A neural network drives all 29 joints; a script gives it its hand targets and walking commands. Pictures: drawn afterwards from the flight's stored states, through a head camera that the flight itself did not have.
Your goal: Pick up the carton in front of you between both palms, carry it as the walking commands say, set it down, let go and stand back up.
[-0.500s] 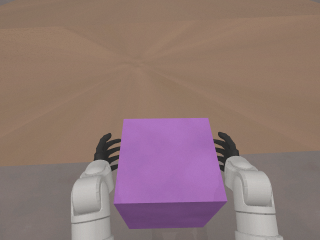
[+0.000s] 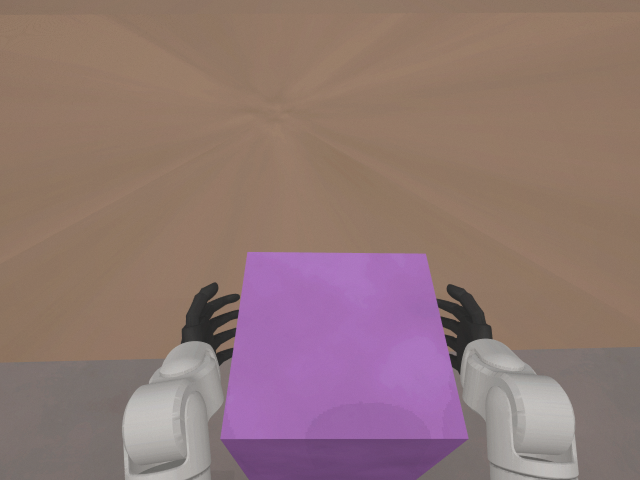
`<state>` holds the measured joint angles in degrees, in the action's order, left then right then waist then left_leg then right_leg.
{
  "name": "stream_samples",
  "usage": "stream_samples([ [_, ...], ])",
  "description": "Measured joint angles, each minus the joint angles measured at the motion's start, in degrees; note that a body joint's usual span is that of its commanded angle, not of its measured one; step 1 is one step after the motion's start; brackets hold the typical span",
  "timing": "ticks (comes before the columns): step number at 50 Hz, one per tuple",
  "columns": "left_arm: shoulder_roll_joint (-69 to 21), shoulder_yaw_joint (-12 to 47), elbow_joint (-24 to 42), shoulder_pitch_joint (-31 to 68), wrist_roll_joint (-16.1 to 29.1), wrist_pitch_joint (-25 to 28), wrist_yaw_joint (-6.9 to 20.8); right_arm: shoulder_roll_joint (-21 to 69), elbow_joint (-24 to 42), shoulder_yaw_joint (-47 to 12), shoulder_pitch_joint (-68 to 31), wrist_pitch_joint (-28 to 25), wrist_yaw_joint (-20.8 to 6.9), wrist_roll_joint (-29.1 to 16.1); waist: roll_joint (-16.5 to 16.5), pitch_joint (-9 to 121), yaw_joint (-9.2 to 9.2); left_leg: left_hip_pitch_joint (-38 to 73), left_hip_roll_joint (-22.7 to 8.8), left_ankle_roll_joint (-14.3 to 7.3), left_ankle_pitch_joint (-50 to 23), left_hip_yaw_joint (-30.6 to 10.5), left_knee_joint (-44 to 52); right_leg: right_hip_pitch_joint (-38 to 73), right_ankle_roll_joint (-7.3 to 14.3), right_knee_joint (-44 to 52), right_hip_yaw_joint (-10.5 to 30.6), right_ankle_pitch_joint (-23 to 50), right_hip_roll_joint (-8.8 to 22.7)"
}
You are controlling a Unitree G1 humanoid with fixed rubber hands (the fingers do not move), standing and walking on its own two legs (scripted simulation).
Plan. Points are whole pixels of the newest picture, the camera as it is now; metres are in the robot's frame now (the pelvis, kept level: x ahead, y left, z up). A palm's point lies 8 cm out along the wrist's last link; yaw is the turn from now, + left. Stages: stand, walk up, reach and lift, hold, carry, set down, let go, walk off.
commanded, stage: carry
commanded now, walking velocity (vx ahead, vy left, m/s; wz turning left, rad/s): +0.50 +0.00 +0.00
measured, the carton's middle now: (334, 376) +0.25 +0.01 +0.01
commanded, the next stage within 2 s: none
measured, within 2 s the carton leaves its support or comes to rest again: neither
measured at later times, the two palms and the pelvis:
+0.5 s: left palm (250, 179) +0.56 +0.15 +0.09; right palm (424, 170) +0.59 -0.15 +0.08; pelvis +0.34 -0.03 +0.01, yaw +4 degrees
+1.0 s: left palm (265, 38) +1.00 +0.16 +0.16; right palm (398, 39) +0.98 -0.14 +0.17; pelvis +0.66 +0.02 +0.02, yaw +2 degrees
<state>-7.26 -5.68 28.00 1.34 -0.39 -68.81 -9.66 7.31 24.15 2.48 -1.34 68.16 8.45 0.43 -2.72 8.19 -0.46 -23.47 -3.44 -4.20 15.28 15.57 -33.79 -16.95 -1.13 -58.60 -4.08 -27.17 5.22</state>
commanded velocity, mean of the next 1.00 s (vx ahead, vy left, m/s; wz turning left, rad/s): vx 0.50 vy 0.00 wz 0.00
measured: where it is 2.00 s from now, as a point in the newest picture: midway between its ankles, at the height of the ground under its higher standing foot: (333, 216)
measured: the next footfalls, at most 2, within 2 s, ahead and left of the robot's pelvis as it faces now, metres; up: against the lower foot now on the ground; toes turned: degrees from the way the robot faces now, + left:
right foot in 0.34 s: +0.40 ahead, -0.11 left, +0.00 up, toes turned -10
left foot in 0.72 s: +0.63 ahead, +0.12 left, +0.00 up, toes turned +14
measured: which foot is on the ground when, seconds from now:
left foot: down 0.00-0.36, up 0.38-0.70, down 0.72-1.00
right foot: up 0.00-0.32, down 0.34-0.72, up 0.74-1.00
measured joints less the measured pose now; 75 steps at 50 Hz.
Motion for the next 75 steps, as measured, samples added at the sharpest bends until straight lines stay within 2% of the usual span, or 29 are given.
stream_samples([
  [1,0.0,0.4,0.1,-0.5,-0.1,0.1,0.2,0.0,0.6,0.0,0.8,0.1,0.0,0.1,0.4,-0.3,0.58,1.8,0.0,0.5,0.2,0.2,1.9,-3.8,0.5,-4.6,0.2,1.7,-0.4],
  [3,-0.1,1.4,1.0,-1.5,-0.4,0.7,0.6,0.1,2.5,0.1,2.1,0.1,0.1,-0.1,1.2,-1.1,1.97,5.9,0.2,1.2,-0.2,0.2,6.3,-9.7,0.9,-6.4,-0.3,5.0,-0.6],
  [8,-0.2,2.9,3.0,-2.6,-2.4,2.5,2.3,0.1,5.4,0.0,2.8,-0.6,0.2,0.0,2.4,-1.5,4.47,14.9,-0.1,2.3,1.2,-0.8,14.0,-17.5,1.1,8.3,-2.4,13.3,-0.4],
  [13,-0.3,3.0,6.4,-4.5,-3.0,2.3,2.3,0.1,6.7,-0.9,3.0,-0.6,0.0,-0.5,2.2,-0.8,3.6,23.7,-0.3,4.8,6.4,-1.2,16.6,-17.1,1.5,24.1,-5.9,22.7,-0.5],
  [15,-0.4,3.1,6.7,-4.9,-2.9,1.8,2.3,0.2,7.2,-1.0,3.4,0.2,-0.1,-0.2,2.6,-0.4,2.85,26.8,-1.0,6.1,9.9,-1.8,15.3,-15.0,2.3,26.8,-8.3,22.7,-1.1],
  [16,-0.4,3.0,6.6,-4.9,-2.7,1.4,2.1,0.2,7.2,-1.0,3.4,0.5,-0.1,-0.1,2.8,-0.3,2.51,27.6,-1.6,6.7,12.3,-2.0,12.9,-13.3,2.8,28.3,-9.5,21.4,-1.8],
  [17,-0.3,3.1,6.0,-4.6,-2.6,1.3,2.1,0.1,7.1,-0.8,3.4,0.9,-0.1,0.0,3.2,-0.3,2.01,27.3,-2.8,7.0,14.8,-2.4,8.2,-12.0,4.4,28.1,-10.1,21.8,-2.5],
  [19,-0.2,3.4,3.0,-3.2,-2.5,1.3,1.8,0.1,5.7,0.4,2.9,1.4,-0.1,0.1,4.2,-0.8,0.23,20.9,-4.7,6.0,13.1,-6.2,-9.9,-11.9,6.3,22.4,-10.9,17.1,-2.8],
  [21,-0.1,3.4,1.3,-2.4,-2.1,1.0,1.5,0.1,4.7,1.0,2.6,1.7,-0.1,0.2,3.3,-1.8,-1.18,10.7,-2.5,4.5,11.1,-11.3,-30.1,-9.8,6.0,22.5,-10.8,13.9,-2.4],
  [23,-0.2,3.0,0.9,-3.0,-1.8,1.2,1.3,0.1,3.9,0.6,3.0,1.3,-0.3,0.6,2.9,-2.3,-1.76,2.7,-1.7,3.1,6.7,-12.9,-37.5,-6.1,5.0,26.4,-11.0,13.8,-2.5],
  [25,-0.3,3.0,0.9,-3.8,-1.6,1.9,1.3,0.2,3.9,0.1,3.7,0.7,-0.6,1.1,2.4,-2.5,-2.17,-2.7,-1.7,2.6,3.9,-12.8,-34.2,-2.2,4.6,30.8,-10.8,13.9,-2.5],
  [28,-0.3,3.3,2.0,-4.4,-1.6,2.6,1.4,0.3,4.9,-0.4,4.9,-0.6,-1.2,1.8,1.4,-2.0,-2.35,-6.4,-1.9,3.0,2.9,-10.7,-20.7,2.7,3.7,35.4,-9.8,13.1,-2.0],
  [32,-0.3,3.7,4.0,-4.4,-1.2,2.8,1.5,0.4,7.6,-0.6,5.8,-1.3,-1.1,1.7,1.5,-1.3,-1.17,-6.8,-1.8,3.3,-0.8,-7.6,-4.6,9.4,1.8,38.4,-9.4,9.8,-1.6],
  [35,-0.2,3.8,5.2,-3.2,-1.1,2.3,1.5,0.3,9.2,-0.2,4.8,-0.6,-0.4,0.9,1.2,-1.5,-0.29,-4.0,-0.7,3.2,-4.6,-3.8,3.5,13.7,-0.1,35.5,-9.0,4.4,-0.9],
  [37,0.2,2.4,5.2,-1.3,-0.9,2.1,1.5,0.0,7.9,-0.2,1.6,-0.2,0.0,0.2,0.4,-1.5,0.38,-2.3,0.2,1.2,-7.3,-2.5,2.2,13.2,-0.6,27.0,-7.6,-1.1,0.9],
  [38,0.7,1.3,4.3,0.3,-0.6,1.8,1.4,-0.1,5.9,-0.4,-0.6,-0.3,0.3,0.2,-0.3,-1.7,1.34,-2.3,0.5,0.4,-4.9,-2.0,-0.7,10.5,-0.1,18.9,-5.6,-0.8,1.4],
  [41,2.1,-0.8,0.4,5.8,0.6,0.2,0.7,0.1,1.3,1.4,-6.4,0.7,1.6,-0.4,-0.4,-2.4,3.1,0.3,0.7,-0.6,1.3,-1.7,-1.3,-1.9,2.1,-6.4,0.1,0.2,-1.2],
  [43,1.7,-2.2,-1.9,10.1,1.1,-0.2,0.1,0.0,0.1,3.5,-9.9,1.3,2.3,-1.2,0.1,-3.0,3.85,3.0,0.7,-0.2,0.6,-2.0,1.4,-8.6,3.2,-12.0,0.8,3.5,-2.0],
  [47,1.4,-5.2,-6.7,19.3,0.5,1.0,-1.0,-1.3,-4.4,7.0,-19.0,0.6,2.8,-2.8,0.9,-3.9,5.55,8.8,1.0,0.8,2.6,-3.1,6.6,-18.1,3.7,-6.7,0.5,6.9,-1.7],
  [52,2.5,-8.4,-13.8,27.5,-1.9,1.5,-2.2,-2.7,-13.3,8.9,-28.4,-0.1,3.7,-3.1,1.5,-3.4,5.69,15.8,0.5,1.9,6.2,-4.2,10.4,-23.0,4.5,9.1,-1.3,13.8,-1.6],
  [54,2.5,-10.1,-16.4,29.9,-2.6,1.3,-2.0,-2.5,-16.4,9.9,-31.0,-0.1,3.8,-2.6,2.3,-3.5,5.19,18.2,-0.3,2.7,9.1,-5.0,9.7,-22.1,5.2,15.1,-2.5,14.3,-2.4],
  [56,2.6,-11.3,-19.1,32.4,-2.5,1.2,-1.7,-2.4,-18.6,11.3,-33.1,0.0,3.7,-2.0,3.3,-3.8,3.57,19.8,-1.8,3.5,13.2,-5.4,6.1,-19.7,6.2,19.8,-4.7,14.7,-3.9],
  [58,2.3,-11.5,-22.0,35.3,-1.9,1.9,-1.2,-3.2,-19.4,13.0,-34.4,-0.4,3.2,-2.0,3.6,-5.1,0.45,16.6,-3.2,3.6,14.9,-7.3,-7.3,-18.3,7.0,18.0,-5.2,13.5,-5.0],
  [60,1.8,-11.1,-23.4,36.4,-1.6,2.5,-1.2,-3.7,-20.6,14.3,-35.1,-1.3,2.7,-1.2,3.6,-7.3,-2.56,8.5,-1.2,2.7,13.3,-13.3,-26.6,-17.7,7.0,15.5,-5.1,9.3,-5.7],
  [61,1.7,-11.0,-23.1,36.3,-1.7,2.4,-1.4,-3.4,-20.8,14.9,-35.3,-1.5,2.6,-0.9,3.4,-8.6,-3.54,4.2,0.1,2.1,12.1,-14.8,-34.5,-16.6,7.0,16.3,-4.8,8.3,-5.9],
  [63,1.9,-11.3,-21.7,35.2,-0.8,2.8,-1.5,-1.8,-19.7,15.5,-35.4,-1.8,2.3,-0.1,3.0,-11.1,-4.24,-3.5,1.7,1.7,8.8,-16.0,-42.4,-13.7,6.2,19.9,-4.5,8.5,-6.2],
  [68,-0.2,-11.1,-13.3,31.7,1.9,5.9,-1.4,1.4,-9.4,15.9,-31.7,-4.2,2.3,1.7,1.7,-14.9,-5.11,-15.6,2.6,2.0,7.4,-15.1,-36.3,-6.4,7.0,27.4,-4.0,6.8,-6.4],
  [72,-1.1,-9.7,-8.3,29.8,2.1,6.1,-1.5,1.2,-4.2,14.7,-29.5,-4.3,1.9,1.0,1.5,-14.6,-5.3,-17.4,2.8,2.0,5.0,-12.8,-20.3,-0.1,6.1,30.2,-2.9,3.1,-6.4],
  [75,-0.9,-9.7,-6.9,29.8,2.1,5.2,-1.6,1.0,-3.4,14.1,-29.3,-4.0,1.3,0.5,1.1,-12.6,-3.96,-13.8,4.3,0.6,1.7,-9.7,-6.9,4.6,5.2,29.7,-2.3,-1.2,-6.0],
])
